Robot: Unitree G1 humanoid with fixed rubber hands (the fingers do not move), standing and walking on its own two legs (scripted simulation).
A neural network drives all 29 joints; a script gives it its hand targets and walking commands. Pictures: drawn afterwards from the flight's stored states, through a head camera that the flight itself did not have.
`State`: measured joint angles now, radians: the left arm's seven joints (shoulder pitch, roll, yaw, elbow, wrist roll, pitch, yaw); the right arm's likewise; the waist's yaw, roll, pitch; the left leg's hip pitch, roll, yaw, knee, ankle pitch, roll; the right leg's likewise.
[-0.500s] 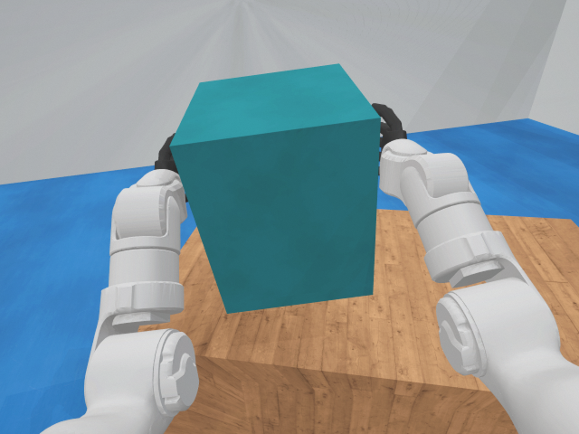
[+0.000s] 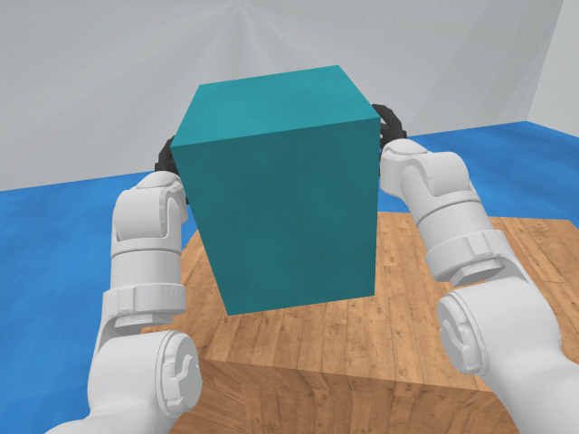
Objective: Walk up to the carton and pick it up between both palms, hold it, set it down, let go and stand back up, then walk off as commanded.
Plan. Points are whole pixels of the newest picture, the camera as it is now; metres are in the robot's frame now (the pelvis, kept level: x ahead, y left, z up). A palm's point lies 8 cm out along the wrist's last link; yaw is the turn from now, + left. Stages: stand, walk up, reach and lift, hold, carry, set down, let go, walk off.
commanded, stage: hold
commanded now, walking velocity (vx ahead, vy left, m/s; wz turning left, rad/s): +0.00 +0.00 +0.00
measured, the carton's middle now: (284, 187) +0.37 +0.00 +0.26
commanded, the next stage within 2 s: none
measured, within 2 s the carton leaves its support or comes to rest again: neither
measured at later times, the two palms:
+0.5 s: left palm (166, 186) +0.36 +0.15 +0.28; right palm (387, 155) +0.36 -0.14 +0.30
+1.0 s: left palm (169, 187) +0.36 +0.15 +0.27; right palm (389, 156) +0.36 -0.14 +0.30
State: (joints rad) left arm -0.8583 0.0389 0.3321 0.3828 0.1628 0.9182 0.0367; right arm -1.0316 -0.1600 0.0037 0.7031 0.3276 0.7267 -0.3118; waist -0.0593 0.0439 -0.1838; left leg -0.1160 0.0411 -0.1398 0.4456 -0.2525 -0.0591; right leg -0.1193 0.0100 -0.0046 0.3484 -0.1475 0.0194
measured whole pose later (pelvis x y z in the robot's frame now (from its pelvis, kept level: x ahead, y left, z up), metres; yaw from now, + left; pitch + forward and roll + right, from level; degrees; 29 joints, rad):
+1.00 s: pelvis +0.00 +0.00 +0.00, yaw +0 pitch -4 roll -2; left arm -0.85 0.04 0.31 0.38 0.15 0.92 0.05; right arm -1.02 -0.17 0.02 0.70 0.34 0.73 -0.31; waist -0.06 0.04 -0.19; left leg -0.13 0.04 -0.14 0.45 -0.26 -0.06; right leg -0.12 0.01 0.01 0.34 -0.15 0.02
